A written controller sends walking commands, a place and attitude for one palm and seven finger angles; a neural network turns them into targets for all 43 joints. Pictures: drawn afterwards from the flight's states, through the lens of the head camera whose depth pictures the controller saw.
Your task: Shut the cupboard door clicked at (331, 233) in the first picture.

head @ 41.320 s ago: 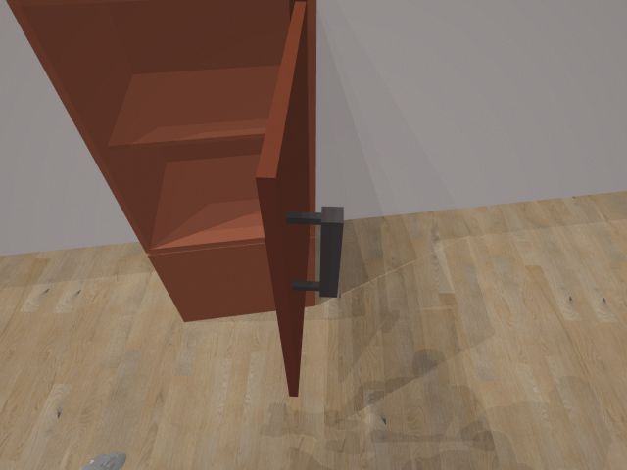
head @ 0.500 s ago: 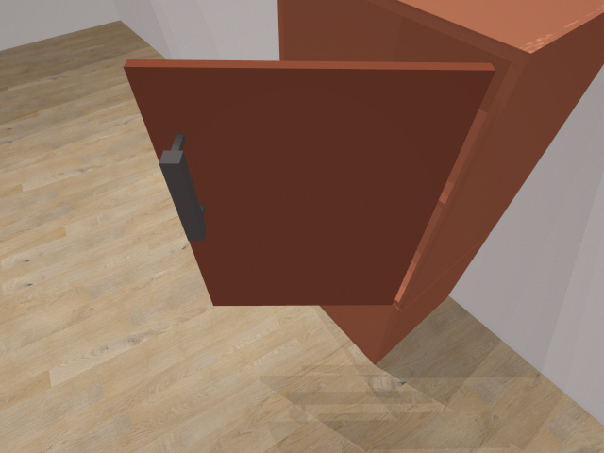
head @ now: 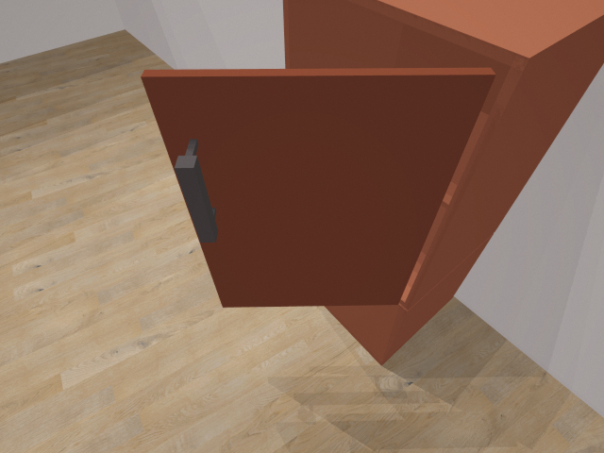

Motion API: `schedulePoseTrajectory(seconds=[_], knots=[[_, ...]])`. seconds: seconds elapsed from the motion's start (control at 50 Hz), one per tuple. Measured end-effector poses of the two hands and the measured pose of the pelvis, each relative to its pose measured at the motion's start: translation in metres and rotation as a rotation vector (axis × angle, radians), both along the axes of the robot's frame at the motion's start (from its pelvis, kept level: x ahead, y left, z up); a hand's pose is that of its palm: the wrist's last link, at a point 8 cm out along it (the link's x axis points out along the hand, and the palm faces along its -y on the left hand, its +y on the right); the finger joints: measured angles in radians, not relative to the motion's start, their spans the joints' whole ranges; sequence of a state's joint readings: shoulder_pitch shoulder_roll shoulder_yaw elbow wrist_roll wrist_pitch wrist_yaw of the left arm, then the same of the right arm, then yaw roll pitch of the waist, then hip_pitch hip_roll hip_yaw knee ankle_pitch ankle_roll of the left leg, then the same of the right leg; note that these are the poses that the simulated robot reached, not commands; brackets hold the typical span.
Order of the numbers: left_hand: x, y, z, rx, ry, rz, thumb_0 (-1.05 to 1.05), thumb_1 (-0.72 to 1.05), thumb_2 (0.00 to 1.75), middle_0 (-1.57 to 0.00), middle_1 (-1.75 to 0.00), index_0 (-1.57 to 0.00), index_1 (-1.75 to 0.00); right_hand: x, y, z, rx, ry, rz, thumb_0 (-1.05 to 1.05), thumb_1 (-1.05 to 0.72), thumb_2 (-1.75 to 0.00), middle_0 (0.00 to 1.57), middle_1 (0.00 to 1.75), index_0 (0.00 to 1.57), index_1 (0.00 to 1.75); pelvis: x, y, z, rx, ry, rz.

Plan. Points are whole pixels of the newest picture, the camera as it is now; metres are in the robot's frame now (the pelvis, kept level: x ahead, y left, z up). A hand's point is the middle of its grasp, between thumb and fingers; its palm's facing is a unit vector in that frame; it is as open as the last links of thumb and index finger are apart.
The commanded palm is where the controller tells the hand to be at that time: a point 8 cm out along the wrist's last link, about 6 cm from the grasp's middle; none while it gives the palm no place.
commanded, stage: look again from close up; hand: left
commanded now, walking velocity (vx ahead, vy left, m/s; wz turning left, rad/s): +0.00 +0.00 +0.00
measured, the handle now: (201, 192) +0.45 +0.18 +0.08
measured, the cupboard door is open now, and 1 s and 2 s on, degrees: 51 51 51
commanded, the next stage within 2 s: raise the hand and make a fist in 0.52 s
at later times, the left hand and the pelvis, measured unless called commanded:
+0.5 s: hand out of the picture +0.05 +0.19 -0.17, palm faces +0.00 -0.98 -0.22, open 7.4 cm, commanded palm none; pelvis +0.02 +0.00 +0.00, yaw +0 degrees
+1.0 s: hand (174, 434) +0.15 +0.17 -0.04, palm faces +0.07 -1.00 -0.03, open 6.4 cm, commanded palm +0.13 +0.24 -0.03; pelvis -0.02 -0.03 -0.08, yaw +4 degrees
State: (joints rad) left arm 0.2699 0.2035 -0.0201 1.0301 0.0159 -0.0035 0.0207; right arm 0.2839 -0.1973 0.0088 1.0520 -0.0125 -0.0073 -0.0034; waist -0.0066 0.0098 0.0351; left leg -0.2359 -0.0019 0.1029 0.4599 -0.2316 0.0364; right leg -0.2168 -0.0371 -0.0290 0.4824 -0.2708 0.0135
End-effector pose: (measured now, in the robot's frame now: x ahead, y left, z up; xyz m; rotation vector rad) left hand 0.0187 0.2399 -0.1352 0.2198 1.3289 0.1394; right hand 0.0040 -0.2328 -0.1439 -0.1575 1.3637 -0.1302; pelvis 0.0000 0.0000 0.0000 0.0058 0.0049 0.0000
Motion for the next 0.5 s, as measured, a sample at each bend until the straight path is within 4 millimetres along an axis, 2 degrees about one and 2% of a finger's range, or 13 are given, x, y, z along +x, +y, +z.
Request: schedulePoseTrajectory(seconds=[0.08,0.18,0.38,0.5], knots=[[-0.007,-0.001,-0.003,-0.008,0.033,0.013,0.0,0.9,0.9,-0.2,-0.3,-0.2,-0.3,0.004,-0.002,0.001,-0.011,0.014,0.003,0.01,-0.9,-0.9,0.2,0.3,0.2,0.29,0.004,0.0,0.001,-0.001,-0.003,0.001],[-0.006,-0.004,-0.006,-0.019,0.044,0.02,0.0,0.9,0.9,-0.2,-0.3,-0.2,-0.3,0.019,-0.003,0.003,-0.021,-0.003,0.01,0.01,-0.9,-0.9,0.2,0.3,0.2,0.29,0.01,0.0,0.001,-0.002,-0.007,0.003],[0.015,-0.006,-0.006,-0.027,0.005,0.021,0.0,0.9,0.9,-0.2,-0.3,-0.2,-0.3,0.057,-0.002,0.007,-0.028,-0.075,0.033,0.0,-0.9,-0.9,0.2,0.3,0.2,0.29,0.018,0.0,0.002,-0.002,-0.009,0.005],[0.027,-0.002,-0.005,-0.019,-0.019,0.018,0.0,0.9,0.9,-0.2,-0.3,-0.2,-0.3,0.069,-0.003,0.009,-0.031,-0.097,0.041,0.0,-0.9,-0.9,0.2,0.3,0.2,0.29,0.022,-0.001,0.003,-0.002,-0.009,0.006]])
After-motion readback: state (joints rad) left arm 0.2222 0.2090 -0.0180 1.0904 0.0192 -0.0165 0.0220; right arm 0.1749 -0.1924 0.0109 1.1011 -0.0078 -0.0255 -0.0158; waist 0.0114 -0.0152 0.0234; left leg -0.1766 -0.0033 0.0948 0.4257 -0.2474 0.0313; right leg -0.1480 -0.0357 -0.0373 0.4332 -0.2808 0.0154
